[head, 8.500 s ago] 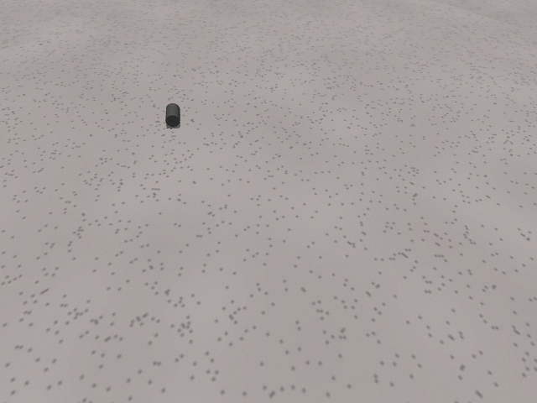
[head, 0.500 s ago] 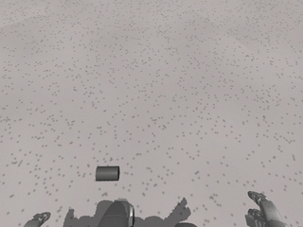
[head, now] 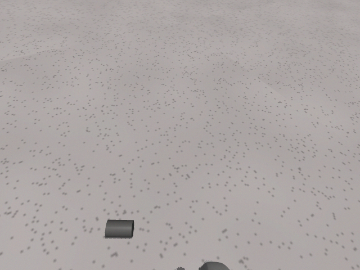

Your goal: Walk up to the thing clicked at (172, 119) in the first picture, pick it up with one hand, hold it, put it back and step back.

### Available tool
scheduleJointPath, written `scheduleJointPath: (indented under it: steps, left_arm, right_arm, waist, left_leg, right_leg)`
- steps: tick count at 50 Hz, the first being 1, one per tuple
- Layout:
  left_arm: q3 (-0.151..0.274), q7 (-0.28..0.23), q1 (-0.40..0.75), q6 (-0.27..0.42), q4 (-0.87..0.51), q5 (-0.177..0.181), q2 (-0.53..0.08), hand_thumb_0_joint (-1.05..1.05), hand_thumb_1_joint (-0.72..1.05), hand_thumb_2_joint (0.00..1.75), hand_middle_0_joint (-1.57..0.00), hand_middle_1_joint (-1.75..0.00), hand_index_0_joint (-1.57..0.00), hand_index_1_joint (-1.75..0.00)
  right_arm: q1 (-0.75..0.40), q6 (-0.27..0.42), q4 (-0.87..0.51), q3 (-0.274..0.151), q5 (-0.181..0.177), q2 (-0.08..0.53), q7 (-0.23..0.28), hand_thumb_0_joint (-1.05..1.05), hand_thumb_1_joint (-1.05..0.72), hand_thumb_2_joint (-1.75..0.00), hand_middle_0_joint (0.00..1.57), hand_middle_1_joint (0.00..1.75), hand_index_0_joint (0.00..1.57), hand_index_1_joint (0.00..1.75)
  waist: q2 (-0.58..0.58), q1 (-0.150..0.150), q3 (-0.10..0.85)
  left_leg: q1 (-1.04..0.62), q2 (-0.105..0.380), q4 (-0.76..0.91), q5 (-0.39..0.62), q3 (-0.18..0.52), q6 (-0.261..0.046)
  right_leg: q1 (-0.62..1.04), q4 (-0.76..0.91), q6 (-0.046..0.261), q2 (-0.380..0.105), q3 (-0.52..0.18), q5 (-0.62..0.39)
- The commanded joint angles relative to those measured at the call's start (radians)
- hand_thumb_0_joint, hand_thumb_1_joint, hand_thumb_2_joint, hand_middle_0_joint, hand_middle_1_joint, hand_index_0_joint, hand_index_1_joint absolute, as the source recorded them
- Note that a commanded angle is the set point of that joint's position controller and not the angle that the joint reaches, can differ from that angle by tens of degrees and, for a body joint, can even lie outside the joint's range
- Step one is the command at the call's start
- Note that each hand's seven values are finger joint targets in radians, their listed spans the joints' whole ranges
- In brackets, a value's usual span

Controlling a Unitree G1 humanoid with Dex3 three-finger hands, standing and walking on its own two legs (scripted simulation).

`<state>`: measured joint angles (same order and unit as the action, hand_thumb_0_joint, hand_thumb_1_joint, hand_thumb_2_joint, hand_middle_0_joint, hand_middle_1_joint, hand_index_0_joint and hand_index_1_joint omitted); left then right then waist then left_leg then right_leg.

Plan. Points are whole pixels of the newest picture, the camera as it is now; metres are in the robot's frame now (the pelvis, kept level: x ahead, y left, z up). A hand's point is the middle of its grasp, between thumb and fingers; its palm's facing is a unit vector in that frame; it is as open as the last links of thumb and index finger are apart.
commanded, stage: walk up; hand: left
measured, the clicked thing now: (120, 228) +0.44 +0.26 -0.73
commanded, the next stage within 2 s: none
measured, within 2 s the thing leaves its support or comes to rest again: neither
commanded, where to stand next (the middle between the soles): +0.05 +0.02 m, yaw -1 degrees
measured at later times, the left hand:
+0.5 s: hand out of the picture +0.04 +0.32 -0.15, palm faces +0.10 -0.88 -0.47, open 7.4 cm
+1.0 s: hand out of the picture +0.13 +0.25 -0.15, palm faces -0.06 -0.92 -0.38, open 7.4 cm
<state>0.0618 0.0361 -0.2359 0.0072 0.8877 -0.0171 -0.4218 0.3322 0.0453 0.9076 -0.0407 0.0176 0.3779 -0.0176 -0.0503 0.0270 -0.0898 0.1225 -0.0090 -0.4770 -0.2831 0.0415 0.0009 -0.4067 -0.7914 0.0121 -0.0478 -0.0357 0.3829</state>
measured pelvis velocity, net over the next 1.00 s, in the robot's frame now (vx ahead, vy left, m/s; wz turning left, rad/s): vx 0.00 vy -0.01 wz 0.00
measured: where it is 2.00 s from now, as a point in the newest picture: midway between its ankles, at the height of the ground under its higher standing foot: outside the picture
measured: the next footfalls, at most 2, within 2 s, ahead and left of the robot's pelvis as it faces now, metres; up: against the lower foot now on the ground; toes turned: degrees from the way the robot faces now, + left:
right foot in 0.08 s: +0.14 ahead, -0.15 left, +0.00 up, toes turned -1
left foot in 0.46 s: -0.01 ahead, +0.14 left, +0.00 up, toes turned +4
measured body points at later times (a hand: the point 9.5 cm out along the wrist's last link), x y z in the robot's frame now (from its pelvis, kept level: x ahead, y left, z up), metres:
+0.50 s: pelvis -0.03 +0.02 -0.03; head -0.02 +0.01 +0.42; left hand +0.04 +0.36 -0.12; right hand +0.01 -0.31 -0.15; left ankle -0.05 +0.14 -0.74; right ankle +0.09 -0.14 -0.73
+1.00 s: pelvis +0.00 -0.01 -0.01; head +0.08 -0.02 +0.44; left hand +0.13 +0.29 -0.12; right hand +0.09 -0.33 -0.13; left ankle -0.04 +0.14 -0.66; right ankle +0.03 -0.10 -0.74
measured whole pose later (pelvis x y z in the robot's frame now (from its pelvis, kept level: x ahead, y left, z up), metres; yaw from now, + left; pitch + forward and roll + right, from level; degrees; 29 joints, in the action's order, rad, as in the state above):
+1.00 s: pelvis +0.00 -0.01 -0.01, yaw +0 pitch -1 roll +2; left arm 0.03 -0.01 -0.10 -0.01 0.82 0.00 -0.36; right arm 0.16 -0.03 0.85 -0.04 -0.03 0.40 0.05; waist -0.01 0.00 -0.21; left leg 0.43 -0.06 -1.13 -0.60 0.07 -0.01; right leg -0.32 -0.61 0.05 0.00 -0.01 0.26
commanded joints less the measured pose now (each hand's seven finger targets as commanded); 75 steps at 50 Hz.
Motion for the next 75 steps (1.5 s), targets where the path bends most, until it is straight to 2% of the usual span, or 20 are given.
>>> scheduleJointPath:
  steps: [1, 4, 6, 13, 21, 23, 24, 25, 29, 33, 38, 41, 42, 45, 61, 63, 65, 66, 70, 75]
  left_arm:
    - [0.048, -0.038, -0.034, 0.033, -0.022, 0.014, -0.137, 0.0, 0.9, 0.9, -0.2, -0.3, -0.2, -0.3]
    - [0.064, -0.071, -0.081, 0.038, 0.009, 0.006, -0.201, 0.0, 0.9, 0.9, -0.2, -0.3, -0.2, -0.3]
    - [0.075, -0.079, 0.012, 0.044, -0.042, -0.009, -0.302, 0.0, 0.9, 0.9, -0.2, -0.3, -0.2, -0.3]
    - [0.093, -0.093, 0.093, 0.033, -0.069, -0.013, -0.261, 0.0, 0.9, 0.9, -0.2, -0.3, -0.2, -0.3]
    - [0.083, -0.06, 0.14, 0.002, -0.091, -0.027, -0.255, 0.0, 0.9, 0.9, -0.2, -0.3, -0.2, -0.3]
    - [0.043, -0.059, 0.082, -0.019, -0.091, -0.008, -0.134, 0.0, 0.9, 0.9, -0.2, -0.3, -0.2, -0.3]
    - [0.027, -0.062, 0.079, -0.016, -0.097, 0.002, -0.09, 0.0, 0.9, 0.9, -0.2, -0.3, -0.2, -0.3]
    - [0.058, -0.072, 0.163, -0.01, -0.08, -0.003, -0.208, 0.0, 0.9, 0.9, -0.2, -0.3, -0.2, -0.3]
    - [0.044, -0.041, -0.012, 0.0, 0.018, 0.018, -0.161, 0.0, 0.9, 0.9, -0.2, -0.3, -0.2, -0.3]
    - [0.042, -0.025, 0.101, 0.02, -0.031, -0.003, -0.189, 0.0, 0.9, 0.9, -0.2, -0.3, -0.2, -0.3]
    - [0.036, -0.013, 0.109, 0.043, -0.062, -0.014, -0.174, 0.0, 0.9, 0.9, -0.2, -0.3, -0.2, -0.3]
    - [0.043, -0.015, -0.049, 0.053, -0.011, -0.003, -0.153, 0.0, 0.9, 0.9, -0.2, -0.3, -0.2, -0.3]
    - [0.052, -0.03, 0.02, 0.029, -0.022, 0.001, -0.211, 0.0, 0.9, 0.9, -0.2, -0.3, -0.2, -0.3]
    - [0.051, -0.052, -0.019, 0.002, -0.074, 0.025, -0.234, 0.0, 0.9, 0.9, -0.2, -0.3, -0.2, -0.3]
    - [0.042, -0.084, 0.161, -0.039, -0.175, 0.017, -0.209, 0.0, 0.9, 0.9, -0.2, -0.3, -0.2, -0.3]
    - [0.037, -0.073, 0.201, -0.047, -0.181, 0.033, -0.187, 0.0, 0.9, 0.9, -0.2, -0.3, -0.2, -0.3]
    - [0.033, -0.079, 0.173, -0.06, -0.179, 0.041, -0.128, 0.0, 0.9, 0.9, -0.2, -0.3, -0.2, -0.3]
    - [0.049, -0.093, 0.191, -0.065, -0.165, 0.023, -0.163, 0.0, 0.9, 0.9, -0.2, -0.3, -0.2, -0.3]
    - [0.058, -0.076, 0.078, -0.068, -0.091, 0.03, -0.168, 0.0, 0.9, 0.9, -0.2, -0.3, -0.2, -0.3]
    - [0.058, -0.028, 0.019, 0.005, -0.082, 0.001, -0.209, 0.0, 0.9, 0.9, -0.2, -0.3, -0.2, -0.3]
  right_arm:
    - [-0.149, -0.019, -0.117, -0.054, -0.004, 0.226, 0.013, 0.0, -0.9, -0.9, 0.2, 0.3, 0.2, 0.3]
    - [-0.137, -0.064, -0.133, -0.038, -0.022, 0.156, 0.01, 0.0, -0.9, -0.9, 0.2, 0.3, 0.2, 0.3]
    - [-0.013, -0.094, -0.108, -0.042, -0.017, 0.158, 0.022, 0.0, -0.9, -0.9, 0.2, 0.3, 0.2, 0.3]
    - [0.064, -0.122, -0.068, -0.099, 0.012, 0.253, -0.008, 0.0, -0.9, -0.9, 0.2, 0.3, 0.2, 0.3]
    - [0.148, -0.079, 0.003, -0.085, 0.005, 0.213, -0.014, 0.0, -0.9, -0.9, 0.2, 0.3, 0.2, 0.3]
    - [0.144, -0.064, 0.012, -0.096, 0.034, 0.258, 0.001, 0.0, -0.9, -0.9, 0.2, 0.3, 0.2, 0.3]
    - [0.026, -0.054, -0.051, -0.102, 0.048, 0.341, 0.01, 0.0, -0.9, -0.9, 0.2, 0.3, 0.2, 0.3]
    - [-0.045, -0.048, -0.075, -0.105, 0.031, 0.395, 0.01, 0.0, -0.9, -0.9, 0.2, 0.3, 0.2, 0.3]
    - [-0.169, -0.001, -0.081, -0.062, 0.023, 0.262, 0.028, 0.0, -0.9, -0.9, 0.2, 0.3, 0.2, 0.3]
    - [0.009, 0.015, -0.035, -0.093, 0.022, 0.316, 0.02, 0.0, -0.9, -0.9, 0.2, 0.3, 0.2, 0.3]
    - [0.065, 0.022, -0.056, -0.091, 0.01, 0.308, 0.025, 0.0, -0.9, -0.9, 0.2, 0.3, 0.2, 0.3]
    - [-0.026, 0.013, -0.098, -0.068, -0.013, 0.266, 0.027, 0.0, -0.9, -0.9, 0.2, 0.3, 0.2, 0.3]
    - [-0.113, -0.016, -0.108, -0.042, -0.037, 0.206, 0.051, 0.0, -0.9, -0.9, 0.2, 0.3, 0.2, 0.3]
    - [-0.106, -0.046, -0.131, -0.045, -0.05, 0.177, 0.087, 0.0, -0.9, -0.9, 0.2, 0.3, 0.2, 0.3]
    - [-0.047, -0.05, -0.108, -0.058, -0.001, 0.205, 0.067, 0.0, -0.9, -0.9, 0.2, 0.3, 0.2, 0.3]
    - [-0.031, -0.044, -0.094, -0.074, 0.013, 0.22, 0.058, 0.0, -0.9, -0.9, 0.2, 0.3, 0.2, 0.3]
    - [-0.129, -0.048, -0.144, -0.096, 0.02, 0.338, 0.046, 0.0, -0.9, -0.9, 0.2, 0.3, 0.2, 0.3]
    - [-0.123, -0.047, -0.144, -0.108, 0.011, 0.386, 0.043, 0.0, -0.9, -0.9, 0.2, 0.3, 0.2, 0.3]
    - [-0.246, -0.041, -0.171, -0.077, 0.019, 0.24, 0.058, 0.0, -0.9, -0.9, 0.2, 0.3, 0.2, 0.3]
    - [-0.067, -0.035, -0.165, -0.111, 0.041, 0.292, -0.004, 0.0, -0.9, -0.9, 0.2, 0.3, 0.2, 0.3]
  waist:
    - [0.283, -0.049, 0.016]
    - [0.117, -0.084, 0.053]
    - [-0.071, -0.026, 0.088]
    - [-0.122, -0.017, 0.086]
    - [-0.16, 0.014, 0.122]
    - [0.201, 0.02, 0.045]
    - [0.343, -0.008, -0.024]
    - [0.234, 0.033, -0.106]
    - [0.131, -0.066, -0.066]
    - [0.229, 0.046, -0.011]
    - [0.217, 0.048, 0.044]
    - [0.171, -0.058, 0.119]
    - [0.109, -0.05, 0.061]
    - [-0.131, -0.076, 0.087]
    - [-0.149, -0.026, 0.196]
    - [-0.036, 0.006, 0.186]
    - [0.25, -0.015, 0.17]
    - [0.281, 0.028, 0.167]
    - [0.128, -0.068, 0.09]
    - [0.289, 0.062, 0.215]
  left_leg:
    - [0.276, 0.141, 0.035, 0.254, 0.083, -0.143]
    - [0.368, 0.026, -0.209, 0.048, 0.061, -0.078]
    - [0.305, -0.06, -0.573, -0.335, 0.122, -0.022]
    - [0.351, -0.018, -0.773, -0.158, 0.126, 0.005]
    - [0.042, -0.01, -0.091, -0.143, -0.115, -0.022]
    - [-0.004, 0.066, 0.149, -0.322, 0.146, -0.053]
    - [0.14, 0.301, 0.29, -0.591, 0.551, -0.111]
    - [0.406, 0.382, 0.357, -0.714, 0.635, -0.202]
    - [0.207, 0.196, 0.175, -0.226, 0.22, -0.139]
    - [-0.049, 0.261, 0.165, -0.189, 0.275, -0.197]
    - [-0.166, 0.326, 0.017, 0.364, 0.228, -0.251]
    - [-0.032, 0.187, -0.233, 0.612, 0.015, -0.132]
    - [0.148, 0.126, -0.326, 0.599, -0.02, -0.043]
    - [0.317, -0.046, -0.637, -0.419, -0.013, -0.011]
    - [0.22, -0.02, -0.178, -0.074, -0.028, 0.001]
    - [0.092, 0.015, -0.036, 0.306, 0.007, -0.032]
    - [0.08, 0.344, 0.046, 0.629, 0.395, -0.229]
    - [0.171, 0.444, 0.081, 0.614, 0.528, -0.342]
    - [0.166, 0.225, 0.027, 0.387, 0.183, -0.202]
    - [-0.162, 0.209, 0.174, -0.44, 0.298, -0.223]
  right_leg:
    - [0.268, 0.178, -0.015, 0.048, 0.087, -0.214]
    - [0.381, 0.298, 0.001, -0.004, 0.01, -0.33]
    - [0.159, 0.541, 0.156, -0.38, -0.468, -0.111]
    - [0.092, 0.5, 0.163, -0.244, -0.243, 0.197]
    - [-0.031, 0.344, 0.128, -0.177, -0.092, 0.275]
    - [-0.239, -0.014, 0.045, -0.043, 0.01, 0.337]
    - [-0.353, -0.218, -0.002, 0.09, 0.033, 0.232]
    - [-0.215, -0.221, 0.007, 0.038, -0.125, 0.179]
    - [-0.15, -0.207, 0.014, 0.069, -0.099, -0.026]
    - [-0.204, -0.052, -0.012, 0.047, -0.036, 0.061]
    - [-0.142, 0.099, 0.02, 0.029, 0.022, 0.124]
    - [0.207, 0.4, 0.064, 0.06, 0.06, -0.176]
    - [0.214, 0.268, 0.077, -0.064, -0.069, -0.811]
    - [0.323, 0.28, 0.319, -0.318, -0.306, -1.413]
    - [0.284, 0.112, 0.192, -0.207, -0.153, -0.881]
    - [0.14, 0.042, 0.094, -0.129, -0.109, -0.558]
    - [-0.059, -0.288, 0.014, 0.145, -0.005, 0.234]
    - [-0.022, -0.462, 0.006, 0.146, -0.114, 0.336]
    - [-0.083, -0.562, 0.012, 0.145, -0.158, 0.125]
    - [-0.115, -0.116, -0.05, 0.103, 0.026, 0.2]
